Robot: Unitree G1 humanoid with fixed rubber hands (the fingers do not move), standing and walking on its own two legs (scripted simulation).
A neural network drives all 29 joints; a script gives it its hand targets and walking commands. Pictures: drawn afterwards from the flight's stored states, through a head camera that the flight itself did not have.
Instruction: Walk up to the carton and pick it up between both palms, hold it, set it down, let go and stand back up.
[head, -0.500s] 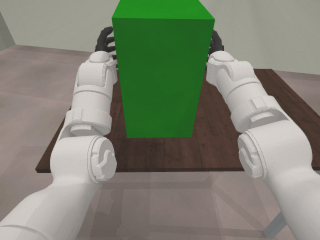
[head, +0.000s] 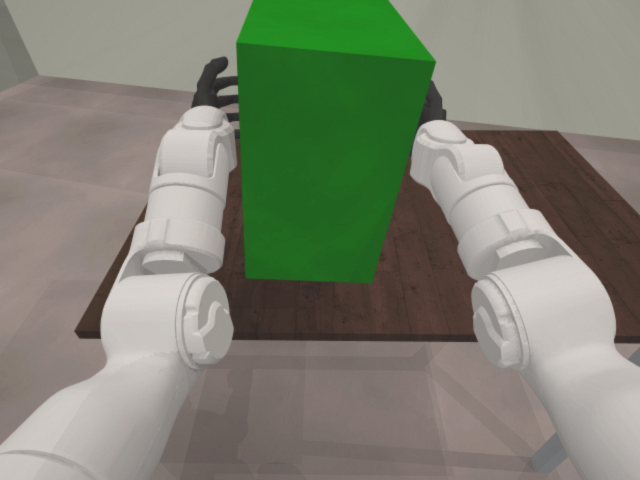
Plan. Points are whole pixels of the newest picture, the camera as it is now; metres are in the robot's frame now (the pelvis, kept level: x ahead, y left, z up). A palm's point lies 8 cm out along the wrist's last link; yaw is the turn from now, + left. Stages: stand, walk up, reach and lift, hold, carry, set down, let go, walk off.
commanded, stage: set down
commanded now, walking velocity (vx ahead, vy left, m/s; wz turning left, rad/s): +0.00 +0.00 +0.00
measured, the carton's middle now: (316, 138) +0.45 +0.01 +0.25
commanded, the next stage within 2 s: none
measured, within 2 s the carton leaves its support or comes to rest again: neither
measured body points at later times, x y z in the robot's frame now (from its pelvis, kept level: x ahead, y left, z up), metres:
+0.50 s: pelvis +0.00 +0.00 +0.00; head -0.03 +0.00 +0.45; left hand +0.45 +0.14 +0.25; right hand +0.45 -0.12 +0.23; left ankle +0.03 +0.15 -0.74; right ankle +0.01 -0.10 -0.74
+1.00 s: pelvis +0.01 +0.00 +0.00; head -0.02 +0.00 +0.45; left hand +0.45 +0.14 +0.22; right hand +0.46 -0.12 +0.20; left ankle +0.03 +0.15 -0.74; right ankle +0.01 -0.10 -0.74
